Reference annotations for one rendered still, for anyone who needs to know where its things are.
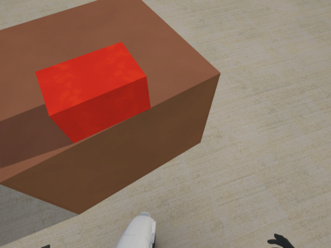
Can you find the carton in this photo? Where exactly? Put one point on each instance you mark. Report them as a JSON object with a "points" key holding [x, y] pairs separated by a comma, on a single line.
{"points": [[95, 91]]}

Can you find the right robot hand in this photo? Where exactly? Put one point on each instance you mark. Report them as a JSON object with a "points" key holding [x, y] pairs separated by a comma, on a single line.
{"points": [[281, 241]]}

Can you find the pedestal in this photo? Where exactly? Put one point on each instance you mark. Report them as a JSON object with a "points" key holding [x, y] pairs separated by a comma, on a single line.
{"points": [[38, 159]]}

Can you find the robot left thigh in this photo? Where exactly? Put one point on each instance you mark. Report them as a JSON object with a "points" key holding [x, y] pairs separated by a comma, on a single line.
{"points": [[140, 233]]}

